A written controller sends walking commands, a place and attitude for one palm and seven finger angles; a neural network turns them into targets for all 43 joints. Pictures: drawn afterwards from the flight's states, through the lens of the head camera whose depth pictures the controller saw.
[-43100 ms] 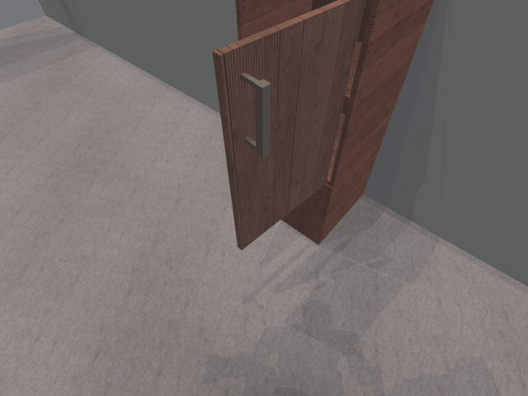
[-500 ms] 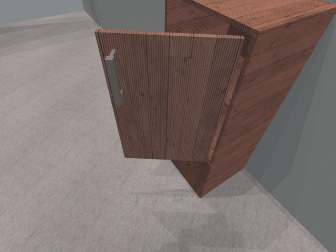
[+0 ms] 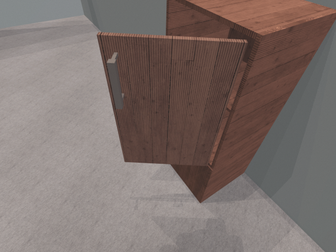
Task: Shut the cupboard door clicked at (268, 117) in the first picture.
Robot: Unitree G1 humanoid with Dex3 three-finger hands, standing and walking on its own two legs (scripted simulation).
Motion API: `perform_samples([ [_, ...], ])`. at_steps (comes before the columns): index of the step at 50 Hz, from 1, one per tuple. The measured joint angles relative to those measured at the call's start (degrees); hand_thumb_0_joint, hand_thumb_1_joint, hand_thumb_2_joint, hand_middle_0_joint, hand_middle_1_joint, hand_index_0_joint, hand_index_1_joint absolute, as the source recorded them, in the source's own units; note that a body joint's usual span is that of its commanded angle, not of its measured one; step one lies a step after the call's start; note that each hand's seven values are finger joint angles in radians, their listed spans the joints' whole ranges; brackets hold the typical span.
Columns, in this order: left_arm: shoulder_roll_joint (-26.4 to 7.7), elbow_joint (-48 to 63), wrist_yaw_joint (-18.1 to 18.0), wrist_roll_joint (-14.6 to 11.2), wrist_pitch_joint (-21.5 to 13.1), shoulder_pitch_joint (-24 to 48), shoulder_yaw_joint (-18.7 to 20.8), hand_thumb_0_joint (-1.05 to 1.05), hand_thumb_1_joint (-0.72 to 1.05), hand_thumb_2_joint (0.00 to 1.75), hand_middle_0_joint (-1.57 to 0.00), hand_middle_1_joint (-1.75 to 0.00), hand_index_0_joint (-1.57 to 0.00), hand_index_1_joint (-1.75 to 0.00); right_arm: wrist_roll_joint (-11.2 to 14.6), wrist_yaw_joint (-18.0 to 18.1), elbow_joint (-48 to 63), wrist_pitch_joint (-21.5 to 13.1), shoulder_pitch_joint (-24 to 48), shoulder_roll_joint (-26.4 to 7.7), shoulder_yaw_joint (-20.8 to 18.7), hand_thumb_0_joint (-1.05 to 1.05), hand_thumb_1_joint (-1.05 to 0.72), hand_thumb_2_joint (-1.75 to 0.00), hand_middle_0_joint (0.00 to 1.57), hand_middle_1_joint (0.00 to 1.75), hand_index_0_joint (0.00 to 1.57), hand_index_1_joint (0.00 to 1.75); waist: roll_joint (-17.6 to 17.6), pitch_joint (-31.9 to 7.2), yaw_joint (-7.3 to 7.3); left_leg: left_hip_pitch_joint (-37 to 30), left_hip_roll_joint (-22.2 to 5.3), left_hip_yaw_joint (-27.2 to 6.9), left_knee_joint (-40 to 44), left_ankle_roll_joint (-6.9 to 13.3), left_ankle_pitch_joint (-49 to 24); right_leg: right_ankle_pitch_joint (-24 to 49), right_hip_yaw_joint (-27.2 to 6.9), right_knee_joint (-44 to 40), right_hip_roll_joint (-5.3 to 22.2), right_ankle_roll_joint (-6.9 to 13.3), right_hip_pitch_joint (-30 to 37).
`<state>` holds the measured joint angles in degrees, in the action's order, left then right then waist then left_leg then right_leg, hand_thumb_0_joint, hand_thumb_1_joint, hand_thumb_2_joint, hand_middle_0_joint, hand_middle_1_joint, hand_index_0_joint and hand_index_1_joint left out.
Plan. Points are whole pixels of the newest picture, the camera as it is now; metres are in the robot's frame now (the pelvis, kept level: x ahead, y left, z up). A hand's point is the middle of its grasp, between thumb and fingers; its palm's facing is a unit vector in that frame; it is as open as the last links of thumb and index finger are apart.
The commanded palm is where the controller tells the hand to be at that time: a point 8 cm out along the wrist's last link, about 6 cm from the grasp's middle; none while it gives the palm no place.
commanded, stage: look again from close up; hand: left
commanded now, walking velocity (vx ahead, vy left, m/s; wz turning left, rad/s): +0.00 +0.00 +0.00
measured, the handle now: (117, 82) +0.53 +0.18 +0.13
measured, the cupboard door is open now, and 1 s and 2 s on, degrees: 54 54 54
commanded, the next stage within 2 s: shuffle to correct the standing spot in 0.24 s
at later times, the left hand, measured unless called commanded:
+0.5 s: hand out of the picture -0.03 +0.20 -0.18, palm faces +0.01 -0.99 -0.15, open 7.4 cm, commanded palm none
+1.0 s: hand out of the picture +0.01 +0.16 -0.19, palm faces -0.04 -1.00 -0.07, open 7.4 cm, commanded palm none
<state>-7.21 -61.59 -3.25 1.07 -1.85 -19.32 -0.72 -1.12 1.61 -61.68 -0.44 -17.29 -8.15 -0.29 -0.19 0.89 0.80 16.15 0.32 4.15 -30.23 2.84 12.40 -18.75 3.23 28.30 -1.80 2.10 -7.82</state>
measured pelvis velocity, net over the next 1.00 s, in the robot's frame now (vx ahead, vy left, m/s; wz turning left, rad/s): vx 0.06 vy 0.02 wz -0.06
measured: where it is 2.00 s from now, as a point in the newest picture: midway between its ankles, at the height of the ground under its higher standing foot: outside the picture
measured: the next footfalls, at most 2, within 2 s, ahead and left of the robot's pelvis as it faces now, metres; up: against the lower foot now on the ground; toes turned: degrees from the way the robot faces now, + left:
right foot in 1.20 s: +0.17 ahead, -0.16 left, +0.00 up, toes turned -2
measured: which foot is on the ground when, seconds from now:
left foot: down 0.00-1.00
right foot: down 0.00-0.90, up 0.92-1.00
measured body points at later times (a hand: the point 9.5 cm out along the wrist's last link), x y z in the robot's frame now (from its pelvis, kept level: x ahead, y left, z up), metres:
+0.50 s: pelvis +0.00 +0.03 +0.00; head -0.01 +0.05 +0.45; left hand -0.03 +0.25 -0.17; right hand +0.02 -0.21 -0.14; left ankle +0.04 +0.09 -0.73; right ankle -0.04 -0.10 -0.73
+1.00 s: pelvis +0.06 +0.02 +0.00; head +0.07 +0.06 +0.45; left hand +0.02 +0.22 -0.18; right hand +0.04 -0.21 -0.14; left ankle +0.04 +0.08 -0.73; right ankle +0.00 -0.10 -0.67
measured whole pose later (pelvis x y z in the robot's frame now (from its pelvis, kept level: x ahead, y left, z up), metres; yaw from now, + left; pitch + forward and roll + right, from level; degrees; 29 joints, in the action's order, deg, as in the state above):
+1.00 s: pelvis +0.06 +0.02 +0.00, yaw -3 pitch +0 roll -2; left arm -8.5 -63.2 -0.7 2.0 0.6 -22.6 0.9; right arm -1.6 2.3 -61.8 -4.0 -18.1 -6.0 -0.3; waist -4.6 0.9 0.5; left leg 12.7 -0.6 7.3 -31.1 4.5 18.4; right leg -25.7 2.9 58.2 0.2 1.4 -21.9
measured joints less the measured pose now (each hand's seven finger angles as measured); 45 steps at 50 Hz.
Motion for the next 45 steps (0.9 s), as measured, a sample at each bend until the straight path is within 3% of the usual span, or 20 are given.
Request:
perform_samples([
  [21, -3.16, 1.45, 0.95, 0.23, 1.44, -0.49, -0.06, 0.00, 0.91, 0.90, -0.20, -0.30, -0.20, -0.30, 0.08, -0.84, 0.89, -0.13, 2.59, -0.88, 0.77, 0.01, -0.91, -0.89, 0.20, 0.30, 0.20, 0.30, -2.41, -0.65, -1.32, -0.09, 1.82, 1.07, 3.21, 2.16, -2.18, 1.74, -0.85, -1.52, 1.83, -2.07, -0.79],
  [27, -2.95, 0.87, 1.73, 1.03, 2.46, -2.52, 0.38, 0.00, 0.91, 0.90, -0.20, -0.30, -0.20, -0.30, -0.10, -0.98, 0.45, 0.65, 1.64, -0.50, 0.16, 0.00, -0.91, -0.89, 0.20, 0.30, 0.20, 0.30, -2.83, -1.66, -1.62, 0.41, 2.33, 1.73, 2.73, 2.75, -1.40, -2.24, -1.16, 1.75, 2.54, -0.55, -2.54],
  [39, -1.53, -0.52, 2.01, 0.50, 1.14, -7.49, 1.10, 0.00, 0.91, 0.90, -0.20, -0.30, -0.20, -0.30, -0.03, -0.86, -0.68, 0.26, -0.23, 0.16, -0.62, 0.01, -0.91, -0.89, 0.20, 0.30, 0.20, 0.30, -1.91, -2.18, -2.00, 2.38, -0.27, 0.90, -3.69, 0.89, 3.91, -1.60, -0.28, 0.36, 0.38, -1.04, -1.04],
  [43, -1.42, -1.66, 1.80, 0.43, 0.93, -8.64, 1.30, 0.00, 0.91, 0.90, -0.20, -0.30, -0.20, -0.30, -0.08, -0.80, -1.20, -0.41, -0.20, 0.98, -0.53, 0.01, -0.92, -0.89, 0.20, 0.30, 0.20, 0.30, -3.89, -2.10, -2.01, 1.61, -0.36, 1.23, -6.10, 1.27, 6.72, -3.99, -0.63, 1.94, 0.40, -1.13, -0.02],
  [45, -1.24, -2.31, 1.95, 0.43, 1.23, -8.52, 1.21, 0.00, 0.91, 0.90, -0.20, -0.30, -0.20, -0.30, -0.15, -0.54, -1.09, -1.44, 0.14, 1.35, -0.47, 0.01, -0.92, -0.89, 0.20, 0.30, 0.20, 0.30, -5.18, -2.00, -1.91, 0.60, 0.00, 2.40, -5.76, 1.70, 7.53, -4.68, -1.16, 6.57, 1.08, -0.74, -1.77],
])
